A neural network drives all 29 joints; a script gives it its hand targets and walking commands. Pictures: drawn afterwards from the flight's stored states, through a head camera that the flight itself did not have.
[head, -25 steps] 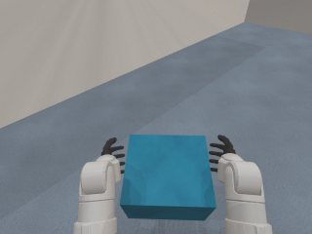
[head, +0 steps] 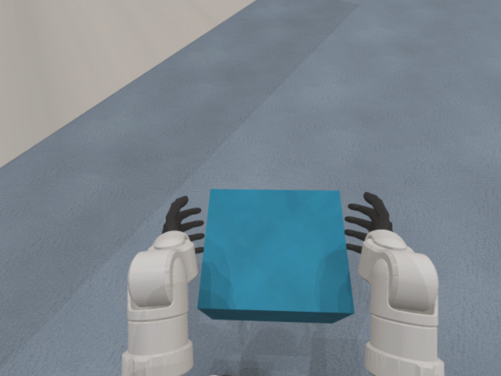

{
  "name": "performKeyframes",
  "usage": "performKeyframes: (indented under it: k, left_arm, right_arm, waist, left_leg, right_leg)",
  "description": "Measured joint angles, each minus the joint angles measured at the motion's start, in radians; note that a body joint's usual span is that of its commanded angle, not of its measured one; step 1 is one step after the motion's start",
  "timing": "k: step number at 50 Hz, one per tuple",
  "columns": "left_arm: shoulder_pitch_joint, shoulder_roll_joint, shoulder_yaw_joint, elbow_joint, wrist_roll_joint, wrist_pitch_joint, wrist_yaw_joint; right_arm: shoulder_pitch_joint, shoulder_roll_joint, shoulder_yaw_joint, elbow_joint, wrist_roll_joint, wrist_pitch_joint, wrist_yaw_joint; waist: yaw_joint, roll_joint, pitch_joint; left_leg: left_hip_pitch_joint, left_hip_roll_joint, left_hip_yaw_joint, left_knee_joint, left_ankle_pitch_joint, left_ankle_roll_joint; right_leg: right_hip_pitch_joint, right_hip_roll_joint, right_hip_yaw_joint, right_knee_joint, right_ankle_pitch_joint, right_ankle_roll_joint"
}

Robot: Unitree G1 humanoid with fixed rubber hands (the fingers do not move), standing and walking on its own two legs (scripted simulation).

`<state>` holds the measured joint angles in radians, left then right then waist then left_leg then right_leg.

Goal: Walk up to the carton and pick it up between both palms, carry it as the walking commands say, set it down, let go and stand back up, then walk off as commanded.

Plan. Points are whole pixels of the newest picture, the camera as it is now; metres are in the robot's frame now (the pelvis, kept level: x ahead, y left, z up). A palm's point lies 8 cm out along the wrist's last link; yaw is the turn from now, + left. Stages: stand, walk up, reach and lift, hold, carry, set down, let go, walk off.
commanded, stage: carry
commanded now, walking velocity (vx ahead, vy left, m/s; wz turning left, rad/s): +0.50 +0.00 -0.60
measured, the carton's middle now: (273, 257) +0.32 +0.00 -0.01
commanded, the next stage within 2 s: none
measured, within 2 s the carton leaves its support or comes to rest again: neither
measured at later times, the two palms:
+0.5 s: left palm (282, 112) +0.63 -0.01 +0.06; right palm (427, 135) +0.56 -0.30 +0.06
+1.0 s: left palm (365, 38) +0.94 -0.24 +0.08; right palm (482, 71) +0.75 -0.47 +0.09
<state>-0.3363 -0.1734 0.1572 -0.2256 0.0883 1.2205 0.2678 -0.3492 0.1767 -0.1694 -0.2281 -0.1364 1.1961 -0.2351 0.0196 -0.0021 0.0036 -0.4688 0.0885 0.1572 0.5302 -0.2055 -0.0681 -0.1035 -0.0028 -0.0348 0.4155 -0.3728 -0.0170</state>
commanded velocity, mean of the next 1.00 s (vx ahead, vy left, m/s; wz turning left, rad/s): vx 0.50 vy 0.00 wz -0.60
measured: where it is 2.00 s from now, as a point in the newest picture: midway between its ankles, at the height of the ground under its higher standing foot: (401, 208)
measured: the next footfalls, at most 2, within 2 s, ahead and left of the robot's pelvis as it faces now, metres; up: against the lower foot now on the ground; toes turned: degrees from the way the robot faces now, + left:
left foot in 0.02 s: +0.15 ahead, +0.13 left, +0.00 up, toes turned +9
right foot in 0.40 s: +0.38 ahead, -0.15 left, +0.00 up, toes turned -24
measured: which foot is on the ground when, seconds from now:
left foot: up 0.00-0.00, down 0.02-0.40, up 0.42-0.82, down 0.84-1.00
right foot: down 0.00-0.04, up 0.06-0.38, down 0.40-0.82, up 0.84-1.00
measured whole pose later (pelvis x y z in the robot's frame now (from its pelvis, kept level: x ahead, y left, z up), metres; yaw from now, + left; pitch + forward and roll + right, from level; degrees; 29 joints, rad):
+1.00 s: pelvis +0.61 -0.17 +0.01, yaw -40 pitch +5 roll +0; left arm -0.33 -0.17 0.19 -0.19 0.11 1.22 0.26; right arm -0.35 0.18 -0.15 -0.15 -0.13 1.17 -0.25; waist -0.01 -0.02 -0.03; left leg -0.27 0.13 0.32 0.36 -0.16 0.00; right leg -0.47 -0.01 -0.08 0.99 -0.39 -0.02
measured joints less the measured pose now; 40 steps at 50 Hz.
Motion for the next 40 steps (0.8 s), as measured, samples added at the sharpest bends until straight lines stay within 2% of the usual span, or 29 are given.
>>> performKeyframes:
  k: [1,2,4,6,7,12,17,19,20,21,22,24,26,29,33,37,40]
  left_arm:
    - [0.000,0.001,0.003,-0.014,-0.001,0.002,0.003]
    - [0.001,0.005,0.013,-0.021,-0.003,-0.001,0.004]
    - [0.003,0.009,0.032,-0.007,-0.003,-0.005,-0.002]
    - [0.009,0.002,0.043,0.012,-0.003,0.001,0.003]
    - [0.012,0.003,0.037,0.018,-0.005,0.005,0.006]
    - [-0.013,-0.003,0.021,0.019,0.017,0.002,-0.013]
    - [-0.024,-0.007,0.009,-0.013,0.045,-0.005,-0.037]
    - [-0.024,-0.007,0.001,-0.017,0.047,0.000,-0.036]
    - [-0.029,-0.009,-0.002,-0.015,0.048,0.006,-0.032]
    - [-0.032,-0.010,-0.008,-0.004,0.050,0.001,-0.029]
    - [-0.031,-0.010,-0.011,0.012,0.051,-0.007,-0.025]
    - [-0.023,-0.007,-0.008,0.047,0.038,-0.008,-0.010]
    - [-0.009,-0.003,-0.001,0.069,0.021,0.000,-0.001]
    - [0.003,0.001,0.003,0.066,0.000,0.001,0.007]
    - [0.002,0.001,0.006,0.030,-0.002,-0.019,-0.002]
    - [-0.004,-0.001,-0.001,0.003,0.008,-0.027,-0.011]
    - [-0.006,-0.002,-0.008,-0.007,0.020,-0.022,-0.018]
  right_arm:
    - [-0.008,0.003,0.001,0.001,-0.004,-0.004,0.005]
    - [-0.014,0.006,0.010,0.016,-0.009,-0.019,0.010]
    - [-0.015,0.006,0.027,0.054,-0.017,-0.039,0.011]
    - [-0.003,0.002,0.034,0.074,-0.020,-0.034,0.011]
    - [0.004,0.000,0.033,0.074,-0.018,-0.028,0.010]
    - [0.004,-0.001,0.012,0.028,0.002,-0.015,-0.009]
    - [-0.004,0.002,0.005,-0.018,0.009,-0.013,-0.014]
    - [0.000,0.001,0.004,-0.027,0.006,-0.007,-0.008]
    - [0.003,0.000,0.001,-0.029,0.002,-0.005,-0.002]
    - [-0.001,-0.001,-0.009,-0.021,-0.008,-0.008,0.012]
    - [-0.005,0.002,-0.019,-0.002,-0.019,-0.017,0.025]
    - [0.000,0.000,-0.022,0.037,-0.025,-0.019,0.028]
    - [0.010,-0.004,-0.010,0.060,-0.020,-0.008,0.016]
    - [0.019,-0.006,0.005,0.056,-0.013,-0.001,0.002]
    - [0.012,-0.004,0.015,0.021,-0.011,-0.016,-0.004]
    - [0.006,-0.001,0.012,-0.009,-0.010,-0.023,-0.002]
    - [0.009,-0.002,0.011,-0.024,-0.003,-0.019,-0.006]
  waist:
    - [0.005,-0.001,-0.002]
    - [0.009,-0.017,-0.007]
    - [0.014,-0.026,-0.014]
    - [0.012,-0.020,-0.019]
    - [0.006,-0.014,-0.020]
    - [-0.028,0.010,0.000]
    - [-0.041,0.013,0.008]
    - [-0.036,0.012,0.002]
    - [-0.032,-0.004,-0.004]
    - [-0.018,0.005,-0.005]
    - [-0.003,0.014,-0.005]
    - [0.008,0.019,0.002]
    - [0.012,0.016,0.013]
    - [0.016,0.014,0.031]
    - [0.014,0.017,0.035]
    - [-0.003,0.020,0.013]
    - [-0.016,0.011,-0.013]
  left_leg:
    - [0.032,0.000,0.021,-0.058,0.063,0.018]
    - [0.040,0.000,0.047,-0.038,0.100,0.053]
    - [0.066,0.015,0.089,0.001,0.039,0.089]
    - [0.129,0.027,0.117,-0.037,-0.007,0.087]
    - [0.165,0.033,0.128,-0.072,-0.006,0.070]
    - [0.330,0.058,0.178,-0.204,-0.030,0.042]
    - [0.468,0.089,0.218,-0.210,-0.125,-0.021]
    - [0.491,0.122,0.219,-0.112,-0.198,-0.051]
    - [0.472,0.139,0.209,0.002,-0.234,-0.058]
    - [0.428,0.169,0.172,0.155,-0.244,-0.047]
    - [0.358,0.165,0.090,0.327,-0.274,-0.045]
    - [0.205,0.107,-0.043,0.608,-0.294,-0.030]
    - [0.084,0.067,-0.079,0.700,-0.257,-0.017]
    - [-0.047,0.054,-0.080,0.619,-0.183,-0.020]
    - [-0.145,0.059,-0.089,0.404,-0.080,-0.032]
    - [-0.152,0.046,-0.080,0.161,0.046,-0.025]
    - [-0.089,0.013,-0.030,-0.021,0.127,-0.004]
  right_leg:
    - [-0.007,-0.002,0.013,0.062,-0.043,0.004]
    - [-0.045,-0.017,0.015,0.171,-0.071,0.001]
    - [-0.164,-0.012,0.021,0.451,-0.093,-0.013]
    - [-0.266,-0.011,-0.004,0.626,-0.068,-0.018]
    - [-0.303,-0.016,-0.022,0.645,-0.054,-0.016]
    - [-0.422,-0.043,-0.089,0.458,0.048,-0.009]
    - [-0.424,-0.034,-0.153,0.196,0.224,-0.026]
    - [-0.375,-0.010,-0.190,0.121,0.252,-0.039]
    - [-0.335,-0.002,-0.194,0.083,0.260,-0.052]
    - [-0.331,0.012,-0.198,0.118,0.235,-0.076]
    - [-0.338,0.024,-0.193,0.166,0.192,-0.096]
    - [-0.308,0.042,-0.174,0.166,0.148,-0.112]
    - [-0.256,0.054,-0.146,0.107,0.149,-0.106]
    - [-0.176,0.067,-0.100,0.012,0.154,-0.105]
    - [-0.086,0.084,-0.027,-0.065,0.135,-0.099]
    - [0.000,0.091,0.042,-0.097,0.078,-0.083]
    - [0.056,0.083,0.086,-0.075,0.005,-0.069]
